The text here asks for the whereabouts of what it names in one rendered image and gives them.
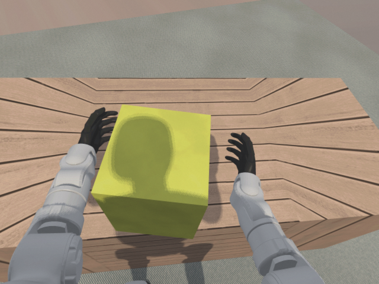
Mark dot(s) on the robot left forearm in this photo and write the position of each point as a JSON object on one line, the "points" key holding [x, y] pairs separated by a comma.
{"points": [[62, 211]]}

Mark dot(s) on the right robot hand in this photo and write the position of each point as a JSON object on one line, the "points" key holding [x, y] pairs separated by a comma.
{"points": [[246, 162]]}

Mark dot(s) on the left robot hand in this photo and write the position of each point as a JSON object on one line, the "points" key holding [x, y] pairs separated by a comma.
{"points": [[93, 131]]}

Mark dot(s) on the right robot upper arm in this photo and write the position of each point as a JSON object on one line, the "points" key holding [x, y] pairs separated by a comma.
{"points": [[294, 275]]}

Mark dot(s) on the left robot upper arm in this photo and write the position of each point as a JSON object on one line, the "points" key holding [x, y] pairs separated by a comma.
{"points": [[48, 258]]}

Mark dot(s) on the pedestal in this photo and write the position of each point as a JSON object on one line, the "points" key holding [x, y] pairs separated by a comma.
{"points": [[316, 153]]}

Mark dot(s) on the robot right forearm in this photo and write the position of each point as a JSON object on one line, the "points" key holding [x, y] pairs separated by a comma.
{"points": [[272, 250]]}

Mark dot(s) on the carton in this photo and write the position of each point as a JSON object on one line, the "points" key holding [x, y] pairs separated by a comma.
{"points": [[154, 175]]}

